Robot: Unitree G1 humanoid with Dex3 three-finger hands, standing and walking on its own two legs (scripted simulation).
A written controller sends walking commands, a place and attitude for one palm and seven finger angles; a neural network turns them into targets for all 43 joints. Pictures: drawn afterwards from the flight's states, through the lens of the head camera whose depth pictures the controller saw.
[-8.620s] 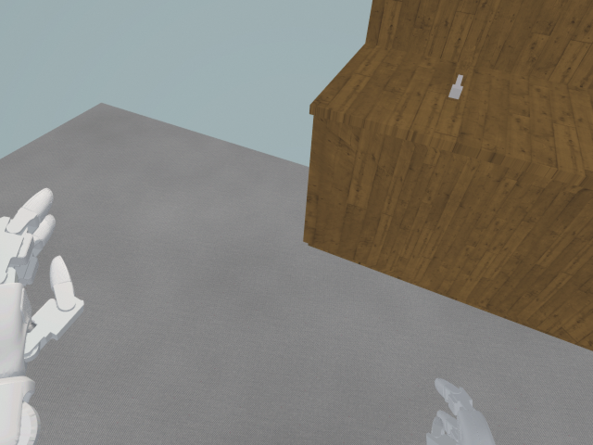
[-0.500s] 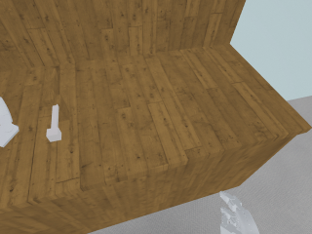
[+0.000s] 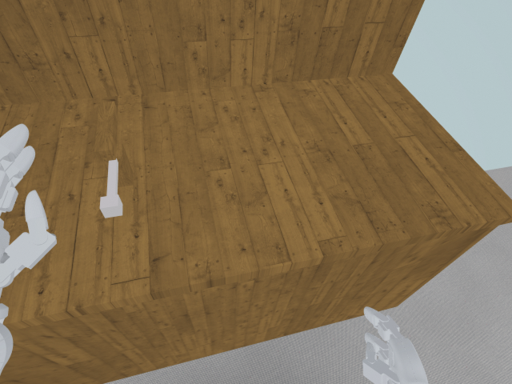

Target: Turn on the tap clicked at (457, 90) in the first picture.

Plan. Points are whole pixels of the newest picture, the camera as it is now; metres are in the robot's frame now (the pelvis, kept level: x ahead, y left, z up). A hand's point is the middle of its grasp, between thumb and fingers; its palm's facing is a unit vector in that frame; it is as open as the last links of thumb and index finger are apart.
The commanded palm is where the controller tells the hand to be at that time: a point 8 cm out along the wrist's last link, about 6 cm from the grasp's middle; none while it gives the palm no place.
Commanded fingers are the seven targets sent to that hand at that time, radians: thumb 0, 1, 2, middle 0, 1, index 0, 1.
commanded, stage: come to a stop and stand still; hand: left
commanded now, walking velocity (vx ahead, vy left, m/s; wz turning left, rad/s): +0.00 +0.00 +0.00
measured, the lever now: (111, 206) +0.36 +0.28 +0.03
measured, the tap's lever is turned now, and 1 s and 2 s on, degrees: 0 0 0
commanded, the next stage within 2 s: look again from close up in 0.10 s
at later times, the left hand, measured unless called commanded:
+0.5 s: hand (62, 257) +0.20 +0.23 +0.17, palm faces +0.35 -0.88 -0.33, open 7.4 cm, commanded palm +0.15 +0.27 +0.18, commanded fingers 0.00 0.90 0.90 -0.20 -0.30 -0.20 -0.30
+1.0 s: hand (82, 225) +0.25 +0.24 +0.16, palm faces +0.31 -0.87 -0.37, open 7.4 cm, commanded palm +0.19 +0.27 +0.18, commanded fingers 0.00 0.90 0.90 -0.20 -0.30 -0.20 -0.30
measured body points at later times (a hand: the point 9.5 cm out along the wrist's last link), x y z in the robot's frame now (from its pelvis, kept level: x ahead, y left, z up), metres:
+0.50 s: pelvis -0.01 -0.01 +0.00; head +0.01 +0.00 +0.45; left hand +0.18 +0.28 +0.19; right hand +0.17 -0.24 -0.06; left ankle +0.03 +0.06 -0.74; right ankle +0.05 -0.12 -0.74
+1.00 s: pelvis +0.01 +0.00 +0.00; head +0.03 +0.02 +0.45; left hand +0.23 +0.28 +0.18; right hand +0.15 -0.22 -0.08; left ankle +0.03 +0.06 -0.74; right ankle +0.05 -0.12 -0.74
